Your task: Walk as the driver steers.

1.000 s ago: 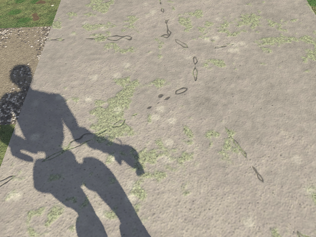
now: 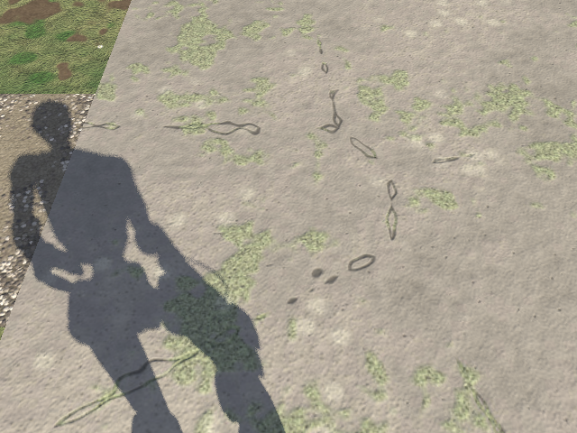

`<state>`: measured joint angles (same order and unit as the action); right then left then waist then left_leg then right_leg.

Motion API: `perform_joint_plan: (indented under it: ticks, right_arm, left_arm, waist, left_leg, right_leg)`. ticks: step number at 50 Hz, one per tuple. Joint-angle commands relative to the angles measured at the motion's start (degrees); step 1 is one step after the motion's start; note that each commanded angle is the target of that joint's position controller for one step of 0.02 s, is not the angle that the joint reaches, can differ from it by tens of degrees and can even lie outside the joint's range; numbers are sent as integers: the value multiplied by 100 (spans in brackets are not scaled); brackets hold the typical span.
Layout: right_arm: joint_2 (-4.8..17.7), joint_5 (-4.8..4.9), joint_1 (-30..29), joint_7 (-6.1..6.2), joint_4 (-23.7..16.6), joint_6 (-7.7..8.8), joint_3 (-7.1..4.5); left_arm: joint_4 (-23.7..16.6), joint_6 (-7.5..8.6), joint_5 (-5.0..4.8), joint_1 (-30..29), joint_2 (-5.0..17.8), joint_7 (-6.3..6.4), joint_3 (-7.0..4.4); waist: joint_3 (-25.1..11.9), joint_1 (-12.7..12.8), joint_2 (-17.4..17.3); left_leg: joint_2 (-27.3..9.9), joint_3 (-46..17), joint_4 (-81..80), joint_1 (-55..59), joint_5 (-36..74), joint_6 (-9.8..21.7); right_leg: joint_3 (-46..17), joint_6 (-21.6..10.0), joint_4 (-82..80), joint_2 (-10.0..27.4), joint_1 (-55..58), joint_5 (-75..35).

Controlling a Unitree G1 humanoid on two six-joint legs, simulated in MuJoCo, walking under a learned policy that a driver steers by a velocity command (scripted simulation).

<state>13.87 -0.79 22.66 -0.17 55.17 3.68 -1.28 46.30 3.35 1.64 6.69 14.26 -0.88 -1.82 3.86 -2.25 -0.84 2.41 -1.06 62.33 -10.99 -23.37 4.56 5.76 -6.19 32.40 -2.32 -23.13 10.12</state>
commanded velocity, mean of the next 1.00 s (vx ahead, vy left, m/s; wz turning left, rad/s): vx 0.50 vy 0.00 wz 0.00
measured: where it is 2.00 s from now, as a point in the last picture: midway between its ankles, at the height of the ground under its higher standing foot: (298, 231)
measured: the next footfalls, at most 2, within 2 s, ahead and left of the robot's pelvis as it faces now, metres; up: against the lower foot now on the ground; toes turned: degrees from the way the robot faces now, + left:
left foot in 0.46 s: +0.43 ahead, +0.10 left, +0.00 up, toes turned +3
right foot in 1.02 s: +0.72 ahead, -0.09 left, +0.00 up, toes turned -5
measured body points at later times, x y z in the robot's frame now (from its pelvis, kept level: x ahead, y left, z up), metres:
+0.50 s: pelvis +0.28 +0.03 +0.00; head +0.32 +0.03 +0.44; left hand +0.21 +0.27 -0.15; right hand +0.48 -0.20 -0.11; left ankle +0.39 +0.10 -0.73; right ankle +0.09 -0.06 -0.70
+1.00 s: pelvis +0.55 +0.01 +0.00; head +0.58 +0.00 +0.45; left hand +0.76 +0.22 -0.10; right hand +0.46 -0.23 -0.14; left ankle +0.39 +0.10 -0.72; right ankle +0.68 -0.08 -0.72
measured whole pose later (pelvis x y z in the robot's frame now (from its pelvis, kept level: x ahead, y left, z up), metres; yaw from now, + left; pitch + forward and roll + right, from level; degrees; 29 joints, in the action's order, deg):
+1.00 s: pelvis +0.55 +0.01 +0.00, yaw -1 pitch +1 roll +2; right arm 11.3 -1.4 26.5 0.6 61.7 4.7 -1.8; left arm 48.7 3.1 1.5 -0.1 11.5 -1.4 -1.2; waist 3.1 -3.9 0.8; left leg 3.2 3.9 14.6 7.3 -22.1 2.4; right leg 4.8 -5.2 30.7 1.3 -27.3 6.7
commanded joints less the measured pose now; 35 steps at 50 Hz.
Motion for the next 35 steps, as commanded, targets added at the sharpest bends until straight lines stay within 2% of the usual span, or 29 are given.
perform_joint_plan:
  ticks: [1, 2, 3, 5, 6, 9, 12, 16, 18, 20, 21, 22, 23, 24, 25, 26, 27, 28, 29, 30, 32, 35]
  right_arm:
    - [603, -50, -105, -40, -420, 76, -140]
    - [518, -116, 29, -76, -372, -6, -116]
    - [422, -134, 65, -114, -332, -71, -100]
    - [336, -149, -122, -164, -383, -145, -88]
    - [338, -152, -369, -178, -457, -170, -87]
    - [353, -139, -1180, -194, -708, -183, -78]
    - [246, -96, -1820, -206, -889, -145, -19]
    - [240, -75, -2478, -187, -1078, -114, 24]
    - [297, -77, -2640, -175, -1164, -86, 9]
    - [367, -78, -2491, -152, -1155, -43, -25]
    - [431, -80, -2157, -117, -1057, -17, -64]
    - [527, -90, -1503, -70, -842, 19, -126]
    - [684, -155, -511, -9, -515, 79, -212]
    - [1186, -309, 431, 75, -343, 107, -358]
    - [1536, -275, 550, 37, -289, 50, -466]
    - [1189, -45, 97, -14, -316, 5, -414]
    - [873, 3, -454, -29, -390, 17, -331]
    - [589, -23, -729, -48, -404, 57, -262]
    - [448, -15, -789, -32, -343, 95, -220]
    - [305, -7, -787, -18, -259, 124, -174]
    - [364, 16, -509, -15, -96, 215, -179]
    - [530, 37, -216, -7, 66, 255, -214]
  left_arm:
    - [107, 82, -69, 801, 554, 18, -179]
    - [199, 116, -82, 798, 437, 31, -140]
    - [273, 168, -80, 900, 419, 27, -130]
    - [431, 251, -122, 1137, 510, 16, -156]
    - [491, 266, -128, 1225, 561, 14, -170]
    - [661, 250, -145, 1549, 532, 14, -152]
    - [797, 245, -151, 1803, 532, 22, -132]
    - [1007, 225, -100, 2213, 557, 77, -111]
    - [1093, 197, -57, 2289, 589, 118, -113]
    - [1130, 173, -29, 2169, 657, 161, -127]
    - [1131, 165, -17, 2062, 707, 176, -138]
    - [1143, 146, -12, 1987, 744, 173, -146]
    - [1123, 135, -47, 1906, 713, 164, -127]
    - [901, 162, -171, 1970, 425, 133, -32]
    - [906, 151, -266, 2572, 82, 98, 2]
    - [914, 117, -122, 2045, 645, 141, -155]
    - [771, 159, -120, 1651, 561, 111, -153]
    - [751, 171, -115, 1450, 443, 90, -136]
    - [763, 114, -42, 1423, 388, 65, -143]
    - [803, 33, 22, 1536, 281, 23, -121]
    - [785, -70, 49, 1483, 155, -47, -111]
    - [565, -139, 57, 821, 167, -95, -109]
  waist:
    - [-328, 258, 298]
    - [-287, 103, 393]
    - [-306, 56, 410]
    - [-218, 15, 364]
    - [-116, 36, 358]
    - [113, 197, 335]
    - [154, 358, 348]
    - [192, 578, 397]
    - [220, 576, 413]
    - [149, 418, 450]
    - [-24, 248, 504]
    - [-370, -23, 500]
    - [-901, -439, 351]
    - [-1654, -669, -263]
    - [-2197, -360, -1310]
    - [-1607, -290, -369]
    - [-818, -88, -254]
    - [-480, 52, -89]
    - [-293, 199, -160]
    - [-278, 341, -244]
    - [-288, 414, -246]
    - [-32, 367, -218]
  left_leg:
    - [-606, -258, 663, -2094, 646, 55]
    - [-686, -218, 459, -1781, 703, -14]
    - [-691, -157, 362, -1634, 744, -62]
    - [-767, -33, 109, -1826, 914, -155]
    - [-831, 26, -69, -2056, 1120, -208]
    - [-931, 190, -815, -2626, 1787, -352]
    - [-820, 371, -1792, -2540, 2343, -404]
    - [-627, 530, -2584, -2498, 2496, -294]
    - [-560, 509, -2817, -2518, 2218, -174]
    - [-406, 549, -3054, -2165, 1754, 3]
    - [-237, 608, -3171, -1667, 1493, 109]
    - [-46, 674, -3384, -908, 1394, 236]
    - [-130, 567, -3654, 418, 1657, 422]
    - [-1461, -986, -3687, 2126, 1141, 825]
    - [-2796, -3589, -4290, 3136, 1218, 1566]
    - [-2447, -3382, -4493, 2608, 935, 1381]
    - [-2255, -2487, -4689, 1747, 1133, 1210]
    - [-1974, -1933, -4912, 1148, 1564, 1028]
    - [-1742, -1518, -5036, 737, 1923, 866]
    - [-1561, -1183, -5165, 446, 2127, 751]
    - [-1468, -901, -5294, 310, 2576, 772]
    - [-1366, -598, -5575, 314, 2549, 789]
  right_leg:
    - [-2437, -765, -2081, 1735, 1825, 26]
    - [-2056, -649, -2212, 1546, 1467, -303]
    - [-1855, -643, -2288, 1484, 1336, -632]
    - [-1560, -684, -2464, 1405, 1293, -941]
    - [-1445, -685, -2580, 1370, 1313, -906]
    - [-1162, -608, -2723, 1213, 1547, -1181]
    - [-888, -465, -2648, 1082, 1736, -1710]
    - [-831, -455, -2456, 1229, 2402, -2303]
    - [-871, -481, -2263, 1396, 2822, -2691]
    - [-824, -428, -1886, 1494, 3075, -3556]
    - [-762, -356, -1474, 1483, 3099, -4346]
    - [-688, -284, -718, 1402, 3071, -4886]
    - [-494, -172, 407, 1188, 2531, -4472]
    - [-242, -6, 2198, 811, 1017, -2519]
    - [-272, 156, 4019, -268, -734, 1995]
    - [-983, 50, 4332, 57, -1206, 1750]
    - [-964, 33, 4120, 300, -1298, 1213]
    - [-921, 41, 3796, 496, -1125, 882]
    - [-887, 95, 3542, 606, -906, 751]
    - [-857, 169, 3346, 676, -632, 665]
    - [-734, 280, 3159, 689, -559, 555]
    - [-567, 439, 2645, 846, -1099, 7]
